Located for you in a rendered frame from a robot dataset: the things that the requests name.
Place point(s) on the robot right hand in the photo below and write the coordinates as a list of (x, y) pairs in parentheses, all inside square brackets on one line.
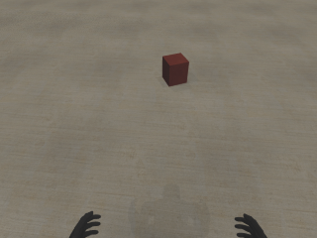
[(253, 228)]

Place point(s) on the robot left hand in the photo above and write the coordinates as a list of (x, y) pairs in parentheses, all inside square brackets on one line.
[(79, 230)]

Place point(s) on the carton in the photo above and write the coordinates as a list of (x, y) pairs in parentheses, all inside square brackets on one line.
[(175, 69)]

